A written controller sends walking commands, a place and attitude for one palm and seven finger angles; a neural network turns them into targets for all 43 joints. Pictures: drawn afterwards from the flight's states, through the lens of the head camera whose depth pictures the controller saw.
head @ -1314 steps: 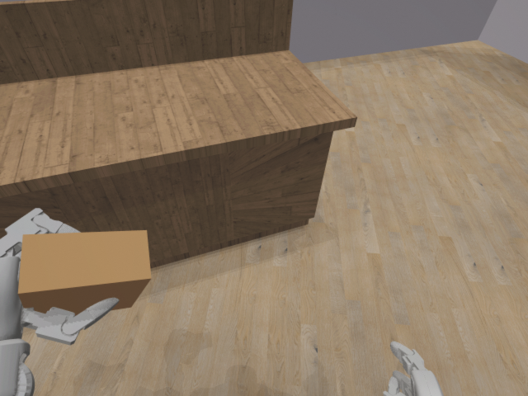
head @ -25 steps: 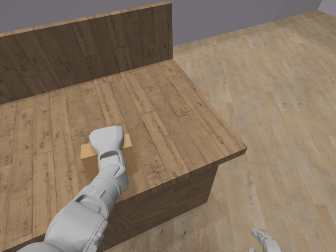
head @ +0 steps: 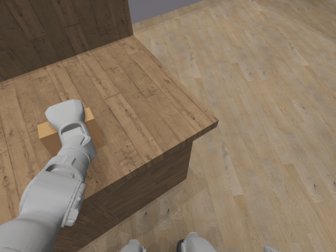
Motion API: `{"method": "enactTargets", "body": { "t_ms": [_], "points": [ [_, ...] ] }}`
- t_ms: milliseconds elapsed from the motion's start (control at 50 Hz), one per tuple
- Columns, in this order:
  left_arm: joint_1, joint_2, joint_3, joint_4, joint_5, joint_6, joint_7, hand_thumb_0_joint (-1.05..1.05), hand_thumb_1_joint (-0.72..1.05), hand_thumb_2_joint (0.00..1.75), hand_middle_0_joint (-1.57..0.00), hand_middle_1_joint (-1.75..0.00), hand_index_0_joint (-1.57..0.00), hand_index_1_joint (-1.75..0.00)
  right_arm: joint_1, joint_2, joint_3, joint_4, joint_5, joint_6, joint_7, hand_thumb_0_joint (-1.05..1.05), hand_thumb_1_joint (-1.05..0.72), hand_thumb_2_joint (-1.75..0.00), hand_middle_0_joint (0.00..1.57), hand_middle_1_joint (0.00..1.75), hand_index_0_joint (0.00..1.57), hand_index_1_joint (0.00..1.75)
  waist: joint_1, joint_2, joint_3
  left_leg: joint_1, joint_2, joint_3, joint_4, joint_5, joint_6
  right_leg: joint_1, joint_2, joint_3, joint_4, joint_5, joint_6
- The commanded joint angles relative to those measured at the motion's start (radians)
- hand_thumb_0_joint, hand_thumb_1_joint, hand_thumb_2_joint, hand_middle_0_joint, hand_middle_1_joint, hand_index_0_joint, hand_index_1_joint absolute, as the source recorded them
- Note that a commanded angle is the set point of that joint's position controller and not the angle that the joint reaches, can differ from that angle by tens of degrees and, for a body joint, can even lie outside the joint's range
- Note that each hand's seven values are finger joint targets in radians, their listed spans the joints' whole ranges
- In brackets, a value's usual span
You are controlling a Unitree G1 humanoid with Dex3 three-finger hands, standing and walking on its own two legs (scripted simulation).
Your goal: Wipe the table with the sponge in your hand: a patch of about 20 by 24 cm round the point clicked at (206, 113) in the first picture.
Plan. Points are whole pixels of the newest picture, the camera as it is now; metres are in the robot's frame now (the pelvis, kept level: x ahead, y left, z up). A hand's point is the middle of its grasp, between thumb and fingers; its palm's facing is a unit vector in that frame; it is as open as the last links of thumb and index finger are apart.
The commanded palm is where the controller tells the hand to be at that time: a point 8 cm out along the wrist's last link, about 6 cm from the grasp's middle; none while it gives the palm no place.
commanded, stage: wipe forward along the third lane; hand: left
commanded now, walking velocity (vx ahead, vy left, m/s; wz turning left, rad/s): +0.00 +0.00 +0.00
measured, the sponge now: (76, 140) +0.42 +0.24 -0.02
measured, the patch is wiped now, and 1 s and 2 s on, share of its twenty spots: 0.95 1.00 1.00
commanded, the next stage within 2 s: wipe back along the third lane in 0.58 s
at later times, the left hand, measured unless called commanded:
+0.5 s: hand (65, 108) +0.51 +0.28 +0.02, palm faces -0.15 +0.01 -0.99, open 9.8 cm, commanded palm +0.50 +0.27 +0.05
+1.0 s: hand (63, 107) +0.51 +0.28 +0.01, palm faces -0.08 +0.01 -1.00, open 9.8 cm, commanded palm +0.48 +0.25 +0.05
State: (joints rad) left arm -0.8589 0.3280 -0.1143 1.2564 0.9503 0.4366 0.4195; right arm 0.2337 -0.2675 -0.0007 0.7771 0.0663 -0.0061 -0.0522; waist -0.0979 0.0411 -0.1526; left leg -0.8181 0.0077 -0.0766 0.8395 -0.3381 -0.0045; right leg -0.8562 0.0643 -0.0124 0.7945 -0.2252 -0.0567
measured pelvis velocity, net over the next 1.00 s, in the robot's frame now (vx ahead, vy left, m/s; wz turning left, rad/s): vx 0.06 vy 0.05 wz -0.03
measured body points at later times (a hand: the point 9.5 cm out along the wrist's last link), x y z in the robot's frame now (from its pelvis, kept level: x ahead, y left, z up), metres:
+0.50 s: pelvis +0.02 +0.01 -0.01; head +0.13 +0.01 +0.43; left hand +0.51 +0.27 +0.07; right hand +0.07 -0.25 -0.13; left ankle +0.06 +0.16 -0.69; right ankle +0.09 -0.08 -0.69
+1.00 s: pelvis +0.06 +0.05 +0.01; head +0.15 +0.06 +0.45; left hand +0.52 +0.28 +0.07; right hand +0.12 -0.20 -0.12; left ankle +0.06 +0.16 -0.69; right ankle +0.09 -0.08 -0.69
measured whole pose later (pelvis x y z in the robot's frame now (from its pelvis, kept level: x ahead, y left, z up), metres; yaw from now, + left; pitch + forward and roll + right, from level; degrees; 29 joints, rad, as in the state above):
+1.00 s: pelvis +0.06 +0.05 +0.01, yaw -1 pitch +20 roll -2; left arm -0.86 0.32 -0.15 1.19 0.96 0.45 0.45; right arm 0.26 -0.22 0.00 0.76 0.05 0.04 0.02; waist -0.08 0.03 -0.19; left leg -0.78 -0.01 -0.06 0.81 -0.38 0.02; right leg -0.79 0.05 0.02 0.71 -0.27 0.00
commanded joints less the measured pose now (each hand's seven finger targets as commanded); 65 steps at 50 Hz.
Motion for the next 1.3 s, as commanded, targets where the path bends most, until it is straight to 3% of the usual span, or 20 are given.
{"method": "enactTargets", "body": {
  "t_ms": [0, 100, 240, 320, 380, 420, 460, 520, 580, 640, 780, 880, 920, 940, 960, 1020, 1100, 1140, 1160, 1280],
  "points": [
    [-0.38, 0.265, 0.032, -0.085, 0.029, -0.006, 0.041, 0.0, 0.1, 1.3, -1.2, -1.6, -1.2, -1.6, -0.008, -0.122, -0.031, -0.1, -0.002, -0.056, -0.01, 0.0, -0.9, -0.9, 0.2, 0.3, 0.2, 0.3, -0.036, -0.134, -0.268, -0.072, -0.037, 0.079, -0.07, -0.157, 0.04, 0.291, -0.051, 0.099, -0.217, -0.355, 0.053],
    [-0.413, 0.344, 0.062, -0.06, 0.045, -0.004, 0.03, 0.0, 0.1, 1.3, -1.2, -1.6, -1.2, -1.6, 0.022, -0.129, -0.025, -0.099, -0.004, -0.064, -0.009, 0.0, -0.9, -0.9, 0.2, 0.3, 0.2, 0.3, -0.039, -0.094, -0.303, -0.1, -0.034, 0.077, -0.054, -0.148, 0.042, 0.299, -0.049, 0.094, -0.188, -0.319, 0.052],
    [-0.463, 0.355, 0.032, -0.024, 0.065, 0.009, -0.013, 0.0, 0.1, 1.3, -1.2, -1.6, -1.2, -1.6, 0.056, -0.133, -0.014, -0.106, -0.004, -0.065, -0.004, 0.0, -0.9, -0.9, 0.2, 0.3, 0.2, 0.3, -0.061, -0.041, -0.311, -0.091, -0.026, 0.073, -0.052, -0.159, 0.046, 0.261, -0.042, 0.072, -0.173, -0.286, 0.055],
    [-0.468, 0.403, 0.059, -0.011, 0.072, -0.005, -0.033, 0.0, 0.1, 1.3, -1.2, -1.6, -1.2, -1.6, 0.083, -0.137, -0.013, -0.106, -0.006, -0.064, -0.005, 0.0, -0.9, -0.9, 0.2, 0.3, 0.2, 0.3, -0.064, -0.058, -0.341, -0.112, -0.022, 0.07, -0.035, -0.142, 0.049, 0.288, -0.041, 0.077, -0.162, -0.25, 0.055],
    [-0.471, 0.392, 0.048, -0.011, 0.087, -0.013, -0.045, 0.0, 0.1, 1.3, -1.2, -1.6, -1.2, -1.6, 0.095, -0.138, -0.01, -0.106, -0.008, -0.06, 0.0, 0.0, -0.9, -0.9, 0.2, 0.3, 0.2, 0.3, -0.069, -0.034, -0.324, -0.101, -0.016, 0.069, -0.04, -0.122, 0.05, 0.272, -0.035, 0.06, -0.151, -0.192, 0.052],
    [-0.458, 0.4, 0.06, -0.011, 0.097, -0.022, -0.05, 0.0, 0.1, 1.3, -1.2, -1.6, -1.2, -1.6, 0.115, -0.14, -0.014, -0.104, -0.012, -0.055, 0.004, 0.0, -0.9, -0.9, 0.2, 0.3, 0.2, 0.3, -0.065, -0.029, -0.355, -0.078, -0.014, 0.065, -0.037, -0.075, 0.051, 0.278, -0.028, 0.043, -0.129, -0.115, 0.047],
    [-0.418, 0.358, 0.048, -0.016, 0.094, -0.028, -0.057, 0.0, 0.1, 1.3, -1.2, -1.6, -1.2, -1.6, 0.125, -0.135, -0.017, -0.106, -0.015, -0.047, 0.012, 0.0, -0.9, -0.9, 0.2, 0.3, 0.2, 0.3, -0.055, -0.021, -0.367, -0.059, -0.014, 0.069, -0.037, -0.026, 0.05, 0.294, -0.026, 0.033, -0.121, -0.034, 0.045],
    [-0.411, 0.386, 0.075, -0.021, 0.091, -0.031, -0.059, 0.0, 0.1, 1.3, -1.2, -1.6, -1.2, -1.6, 0.137, -0.139, -0.021, -0.101, -0.017, -0.033, 0.014, 0.0, -0.9, -0.9, 0.2, 0.3, 0.2, 0.3, -0.058, -0.049, -0.367, -0.056, -0.012, 0.076, -0.034, 0.01, 0.05, 0.323, -0.026, 0.033, -0.123, 0.038, 0.047],
    [-0.408, 0.34, 0.054, -0.027, 0.088, -0.031, -0.055, 0.0, 0.1, 1.3, -1.2, -1.6, -1.2, -1.6, 0.14, -0.137, -0.026, -0.093, -0.018, -0.023, 0.018, 0.0, -0.9, -0.9, 0.2, 0.3, 0.2, 0.3, -0.067, -0.042, -0.348, -0.033, -0.01, 0.073, -0.042, 0.034, 0.049, 0.297, -0.025, 0.021, -0.123, 0.072, 0.045],
    [-0.405, 0.36, 0.08, -0.031, 0.097, -0.037, -0.047, 0.0, 0.1, 1.3, -1.2, -1.6, -1.2, -1.6, 0.156, -0.14, -0.032, -0.087, -0.023, -0.015, 0.021, 0.0, -0.9, -0.9, 0.2, 0.3, 0.2, 0.3, -0.061, -0.047, -0.373, -0.004, -0.008, 0.069, -0.041, 0.09, 0.051, 0.306, -0.022, 0.008, -0.108, 0.135, 0.039],
    [-0.235, 0.147, 0.012, -0.066, 0.057, -0.045, -0.03, 0.0, 0.1, 1.3, -1.2, -1.6, -1.2, -1.6, 0.124, -0.12, -0.052, -0.1, -0.023, 0.003, 0.048, 0.0, -0.9, -0.9, 0.2, 0.3, 0.2, 0.3, -0.02, -0.045, -0.378, 0.121, -0.004, 0.056, -0.085, 0.166, 0.044, 0.285, -0.016, -0.018, -0.119, 0.167, 0.029],
    [-0.207, 0.07, -0.019, -0.07, 0.02, -0.003, -0.004, 0.0, 0.1, 1.3, -1.2, -1.6, -1.2, -1.6, 0.073, -0.116, -0.053, -0.095, -0.013, 0.017, 0.06, 0.0, -0.9, -0.9, 0.2, 0.3, 0.2, 0.3, -0.007, -0.059, -0.316, 0.168, 0.001, 0.045, -0.134, 0.147, 0.039, 0.277, -0.016, -0.032, -0.147, 0.101, 0.025],
    [-0.218, 0.002, -0.062, -0.097, 0.011, 0.012, 0.002, 0.0, 0.1, 1.3, -1.2, -1.6, -1.2, -1.6, 0.057, -0.109, -0.054, -0.094, -0.012, 0.021, 0.067, 0.0, -0.9, -0.9, 0.2, 0.3, 0.2, 0.3, 0.0, -0.007, -0.323, 0.225, 0.003, 0.038, -0.146, 0.191, 0.037, 0.264, -0.014, -0.041, -0.146, 0.106, 0.016],
    [-0.177, 0.007, -0.046, -0.084, 0.007, 0.025, 0.004, 0.0, 0.1, 1.3, -1.2, -1.6, -1.2, -1.6, 0.049, -0.108, -0.056, -0.093, -0.01, 0.025, 0.071, 0.0, -0.9, -0.9, 0.2, 0.3, 0.2, 0.3, 0.017, -0.012, -0.329, 0.236, 0.003, 0.04, -0.152, 0.202, 0.035, 0.28, -0.014, -0.043, -0.152, 0.109, 0.014],
    [-0.183, -0.018, -0.068, -0.088, 0.003, 0.034, 0.004, 0.0, 0.1, 1.3, -1.2, -1.6, -1.2, -1.6, 0.037, -0.109, -0.054, -0.093, -0.01, 0.029, 0.072, 0.0, -0.9, -0.9, 0.2, 0.3, 0.2, 0.3, 0.006, -0.035, -0.313, 0.246, 0.005, 0.037, -0.158, 0.204, 0.034, 0.278, -0.013, -0.046, -0.157, 0.109, 0.015],
    [-0.186, -0.067, -0.092, -0.103, -0.011, 0.047, 0.005, 0.0, 0.1, 1.3, -1.2, -1.6, -1.2, -1.6, 0.013, -0.107, -0.056, -0.093, -0.011, 0.036, 0.073, 0.0, -0.9, -0.9, 0.2, 0.3, 0.2, 0.3, 0.01, -0.037, -0.303, 0.282, 0.008, 0.027, -0.17, 0.233, 0.031, 0.28, -0.012, -0.053, -0.159, 0.12, 0.01],
    [-0.1, -0.133, -0.104, -0.152, -0.032, 0.057, 0.003, 0.0, 0.1, 1.3, -1.2, -1.6, -1.2, -1.6, -0.03, -0.101, -0.061, -0.106, -0.011, 0.052, 0.084, 0.0, -0.9, -0.9, 0.2, 0.3, 0.2, 0.3, 0.037, -0.038, -0.343, 0.344, 0.013, 0.02, -0.168, 0.347, 0.024, 0.316, -0.012, -0.057, -0.153, 0.201, 0.0],
    [-0.041, -0.19, -0.147, -0.19, -0.041, 0.068, 0.001, 0.0, 0.1, 1.3, -1.2, -1.6, -1.2, -1.6, -0.044, -0.093, -0.064, -0.116, -0.012, 0.064, 0.095, 0.0, -0.9, -0.9, 0.2, 0.3, 0.2, 0.3, 0.043, -0.031, -0.342, 0.377, 0.012, 0.023, -0.164, 0.395, 0.02, 0.33, -0.011, -0.063, -0.155, 0.234, -0.001],
    [-0.04, -0.204, -0.159, -0.204, -0.046, 0.073, 0.0, 0.0, 0.1, 1.3, -1.2, -1.6, -1.2, -1.6, -0.054, -0.094, -0.063, -0.119, -0.012, 0.072, 0.097, 0.0, -0.9, -0.9, 0.2, 0.3, 0.2, 0.3, 0.039, -0.065, -0.326, 0.374, 0.013, 0.025, -0.166, 0.393, 0.02, 0.346, -0.012, -0.064, -0.16, 0.252, 0.001],
    [0.102, -0.232, -0.18, -0.308, -0.052, 0.117, -0.009, 0.0, 0.1, 1.3, -1.2, -1.6, -1.2, -1.6, -0.116, -0.092, -0.064, -0.143, -0.013, 0.115, 0.109, 0.0, -0.9, -0.9, 0.2, 0.3, 0.2, 0.3, 0.065, -0.1, -0.322, 0.411, 0.011, 0.032, -0.165, 0.503, 0.018, 0.435, -0.019, -0.06, -0.166, 0.384, -0.001]
  ]
}}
